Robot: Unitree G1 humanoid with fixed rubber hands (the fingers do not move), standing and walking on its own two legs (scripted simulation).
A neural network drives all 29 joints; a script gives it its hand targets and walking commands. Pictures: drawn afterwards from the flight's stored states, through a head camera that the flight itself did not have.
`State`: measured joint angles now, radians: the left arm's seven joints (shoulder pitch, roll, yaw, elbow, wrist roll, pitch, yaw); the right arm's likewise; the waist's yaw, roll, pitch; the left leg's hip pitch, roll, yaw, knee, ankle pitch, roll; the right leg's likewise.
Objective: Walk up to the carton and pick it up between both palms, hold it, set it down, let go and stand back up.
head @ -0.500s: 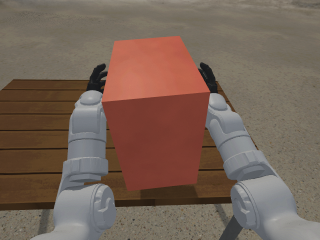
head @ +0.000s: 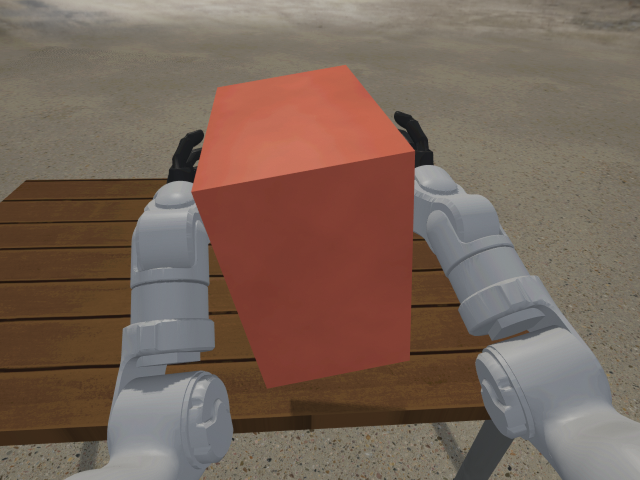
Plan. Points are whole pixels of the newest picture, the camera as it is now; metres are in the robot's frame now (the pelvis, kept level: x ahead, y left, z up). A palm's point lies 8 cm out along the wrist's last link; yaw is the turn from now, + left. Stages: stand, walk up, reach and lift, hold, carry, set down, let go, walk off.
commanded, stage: reach and lift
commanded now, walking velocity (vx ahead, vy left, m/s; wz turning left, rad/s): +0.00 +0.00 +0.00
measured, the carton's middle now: (308, 217) +0.39 -0.01 +0.21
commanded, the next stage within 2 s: hold in 0.58 s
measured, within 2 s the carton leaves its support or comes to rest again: neither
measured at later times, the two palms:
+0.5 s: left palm (182, 172) +0.38 +0.13 +0.28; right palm (422, 151) +0.38 -0.14 +0.30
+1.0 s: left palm (169, 160) +0.37 +0.13 +0.30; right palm (422, 136) +0.37 -0.13 +0.32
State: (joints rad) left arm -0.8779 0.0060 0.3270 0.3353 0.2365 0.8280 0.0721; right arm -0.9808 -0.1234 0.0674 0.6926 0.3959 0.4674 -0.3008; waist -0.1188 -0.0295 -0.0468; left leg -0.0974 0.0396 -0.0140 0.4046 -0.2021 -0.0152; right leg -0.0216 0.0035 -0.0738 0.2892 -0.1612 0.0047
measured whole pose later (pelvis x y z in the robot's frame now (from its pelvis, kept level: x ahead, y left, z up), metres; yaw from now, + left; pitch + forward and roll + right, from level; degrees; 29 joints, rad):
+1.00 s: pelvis -0.01 +0.00 +0.00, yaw +0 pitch -4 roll -2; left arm -1.04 0.05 0.36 0.48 0.20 0.91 0.08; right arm -1.16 -0.17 0.05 0.81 0.46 0.64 -0.34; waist -0.09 -0.01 -0.15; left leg -0.15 0.04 -0.04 0.42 -0.20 -0.02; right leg -0.07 0.02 -0.05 0.30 -0.15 -0.01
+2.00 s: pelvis -0.01 -0.01 +0.00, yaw +0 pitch -3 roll -2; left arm -1.09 0.06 0.38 0.55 0.21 0.89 0.08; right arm -1.20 -0.17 0.04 0.85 0.46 0.66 -0.34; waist -0.08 0.00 -0.17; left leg -0.18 0.04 -0.06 0.42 -0.19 -0.03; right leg -0.10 0.03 -0.02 0.30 -0.15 -0.01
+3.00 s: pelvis -0.01 -0.01 +0.00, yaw +1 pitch -3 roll -2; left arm -1.08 0.06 0.37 0.55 0.20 0.88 0.09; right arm -1.19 -0.18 0.07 0.84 0.48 0.67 -0.35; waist -0.08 0.01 -0.17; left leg -0.18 0.03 -0.08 0.43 -0.19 -0.03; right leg -0.09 0.04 -0.01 0.29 -0.14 -0.01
